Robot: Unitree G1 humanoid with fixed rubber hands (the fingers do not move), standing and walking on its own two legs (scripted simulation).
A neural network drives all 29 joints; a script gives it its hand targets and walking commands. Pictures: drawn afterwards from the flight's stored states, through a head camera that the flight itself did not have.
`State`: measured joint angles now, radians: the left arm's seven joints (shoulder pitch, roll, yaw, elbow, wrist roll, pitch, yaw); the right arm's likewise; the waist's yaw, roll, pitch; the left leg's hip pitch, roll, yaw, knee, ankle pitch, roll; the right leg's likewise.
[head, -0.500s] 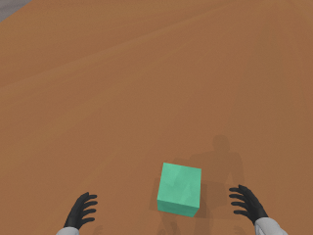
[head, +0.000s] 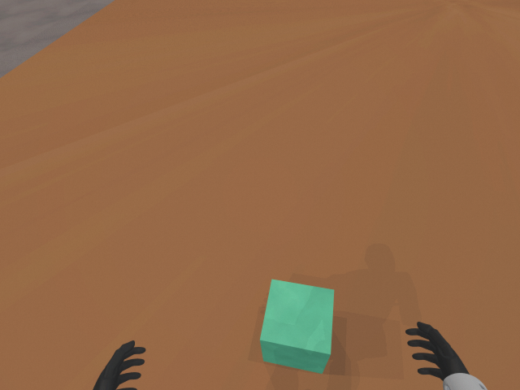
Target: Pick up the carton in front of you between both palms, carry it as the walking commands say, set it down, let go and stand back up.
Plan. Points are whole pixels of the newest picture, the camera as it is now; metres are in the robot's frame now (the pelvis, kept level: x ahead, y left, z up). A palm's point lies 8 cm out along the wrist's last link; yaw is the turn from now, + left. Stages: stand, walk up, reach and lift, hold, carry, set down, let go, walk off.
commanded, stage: stand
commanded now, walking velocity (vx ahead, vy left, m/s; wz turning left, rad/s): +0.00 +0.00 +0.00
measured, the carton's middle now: (297, 327) +0.41 -0.08 -0.64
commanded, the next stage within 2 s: none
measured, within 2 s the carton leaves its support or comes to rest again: neither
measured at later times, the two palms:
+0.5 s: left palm out of the picture +0.13 +0.28 -0.08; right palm (466, 372) +0.15 -0.30 -0.10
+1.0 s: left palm out of the picture +0.10 +0.30 -0.08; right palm out of the picture +0.12 -0.31 -0.10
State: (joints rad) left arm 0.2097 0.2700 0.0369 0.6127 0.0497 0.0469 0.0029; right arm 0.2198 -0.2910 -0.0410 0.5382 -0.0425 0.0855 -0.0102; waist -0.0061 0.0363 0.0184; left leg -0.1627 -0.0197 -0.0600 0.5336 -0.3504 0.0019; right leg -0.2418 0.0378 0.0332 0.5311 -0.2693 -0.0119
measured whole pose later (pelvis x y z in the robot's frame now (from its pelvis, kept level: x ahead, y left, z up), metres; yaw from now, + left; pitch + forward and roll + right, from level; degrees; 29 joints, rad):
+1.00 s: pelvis +0.01 -0.01 +0.01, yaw +2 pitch -2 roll +0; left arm 0.13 0.36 0.04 0.97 0.02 0.00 0.01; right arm 0.17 -0.38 0.00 0.92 -0.03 -0.01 -0.03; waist 0.01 0.04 0.02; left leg -0.07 -0.01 -0.09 0.37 -0.27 -0.02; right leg -0.15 0.04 0.01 0.39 -0.21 -0.03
